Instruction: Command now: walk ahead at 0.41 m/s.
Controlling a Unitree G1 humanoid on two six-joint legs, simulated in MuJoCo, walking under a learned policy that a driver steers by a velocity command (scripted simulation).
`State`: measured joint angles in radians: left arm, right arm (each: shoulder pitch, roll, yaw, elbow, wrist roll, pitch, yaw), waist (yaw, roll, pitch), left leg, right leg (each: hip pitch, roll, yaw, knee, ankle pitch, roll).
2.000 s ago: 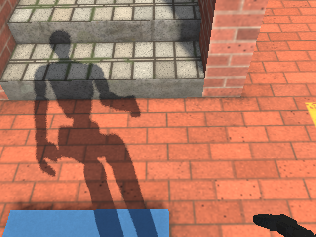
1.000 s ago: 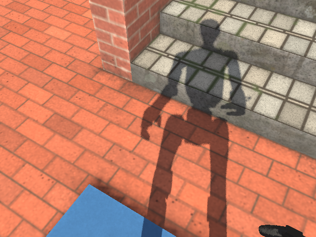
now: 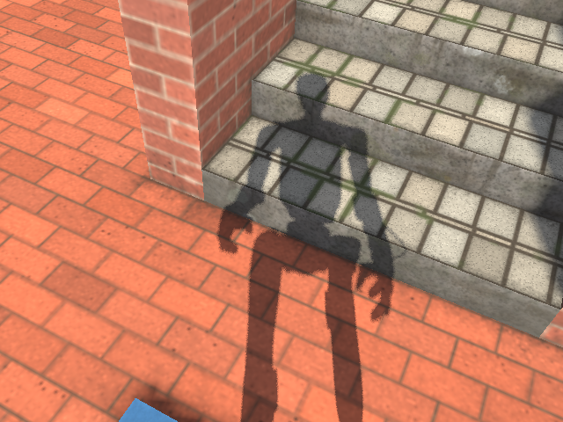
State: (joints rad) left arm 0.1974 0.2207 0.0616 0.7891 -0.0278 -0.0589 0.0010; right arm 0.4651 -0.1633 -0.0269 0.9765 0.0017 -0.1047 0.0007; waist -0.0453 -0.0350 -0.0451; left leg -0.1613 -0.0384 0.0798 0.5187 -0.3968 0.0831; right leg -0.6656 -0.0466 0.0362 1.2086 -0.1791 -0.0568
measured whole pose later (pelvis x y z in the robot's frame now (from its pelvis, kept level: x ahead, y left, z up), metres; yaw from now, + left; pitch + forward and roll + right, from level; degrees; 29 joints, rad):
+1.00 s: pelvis +0.55 +0.06 -0.06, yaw -2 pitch +0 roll -1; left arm 0.29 0.29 0.06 0.92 0.03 -0.02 0.00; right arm 0.22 -0.22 -0.01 0.85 -0.02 -0.08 0.00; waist 0.03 -0.05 0.10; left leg -0.32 0.00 0.08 0.53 -0.22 0.05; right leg -0.49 0.01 0.05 1.25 -0.40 -0.01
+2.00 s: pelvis +0.75 -0.03 -0.06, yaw -37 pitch +3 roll +1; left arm 0.07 0.29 0.05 0.72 0.05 0.00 -0.10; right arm 0.42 -0.27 -0.06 0.88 -0.03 -0.08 0.00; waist -0.08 -0.04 0.01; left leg 0.01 0.07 0.19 0.29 -0.33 -0.05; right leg -0.56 -0.04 -0.03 0.70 -0.19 -0.03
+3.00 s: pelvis +1.19 -0.36 +0.07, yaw -30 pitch +4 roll -2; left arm 0.08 0.16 -0.07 0.69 0.04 -0.07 -0.05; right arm 0.56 -0.14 0.03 1.08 -0.12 -0.10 0.07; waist -0.03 0.00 -0.10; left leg -0.27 -0.15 -0.07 0.62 -0.41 0.14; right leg -1.36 -0.03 0.10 2.03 -0.12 -0.15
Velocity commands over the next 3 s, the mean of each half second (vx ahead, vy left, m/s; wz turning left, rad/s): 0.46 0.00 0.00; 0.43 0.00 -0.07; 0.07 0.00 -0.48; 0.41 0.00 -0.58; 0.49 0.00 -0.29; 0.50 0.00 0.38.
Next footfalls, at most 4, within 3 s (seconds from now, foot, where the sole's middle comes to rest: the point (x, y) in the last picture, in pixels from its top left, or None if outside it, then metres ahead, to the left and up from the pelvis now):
0.26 right None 0.32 -0.11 -0.77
0.82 left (211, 394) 0.63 0.14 -0.83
1.30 right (293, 369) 0.70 -0.07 -0.83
1.64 left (216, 348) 0.76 0.14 -0.83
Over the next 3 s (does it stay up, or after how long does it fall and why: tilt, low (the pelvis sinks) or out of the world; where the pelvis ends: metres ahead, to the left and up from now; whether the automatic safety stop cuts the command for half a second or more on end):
stays up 1.19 -0.36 0.07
